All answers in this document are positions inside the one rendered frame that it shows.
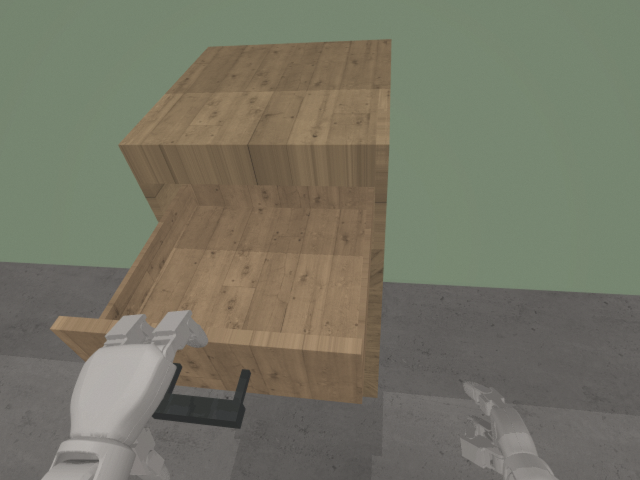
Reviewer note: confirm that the left robot hand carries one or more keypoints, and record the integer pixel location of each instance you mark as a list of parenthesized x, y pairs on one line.
[(122, 384)]

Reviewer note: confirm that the robot left forearm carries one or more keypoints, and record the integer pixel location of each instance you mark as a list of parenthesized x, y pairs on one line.
[(91, 458)]

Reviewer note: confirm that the robot right forearm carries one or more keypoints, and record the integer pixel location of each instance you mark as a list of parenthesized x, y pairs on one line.
[(524, 466)]

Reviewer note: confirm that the drawer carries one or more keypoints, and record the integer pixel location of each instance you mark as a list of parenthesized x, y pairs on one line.
[(276, 276)]

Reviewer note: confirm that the cabinet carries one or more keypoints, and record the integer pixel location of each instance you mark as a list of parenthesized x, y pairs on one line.
[(294, 114)]

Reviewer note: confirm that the handle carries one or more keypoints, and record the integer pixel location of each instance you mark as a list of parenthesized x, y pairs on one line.
[(204, 410)]

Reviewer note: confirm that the right robot hand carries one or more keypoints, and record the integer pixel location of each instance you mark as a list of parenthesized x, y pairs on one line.
[(488, 445)]

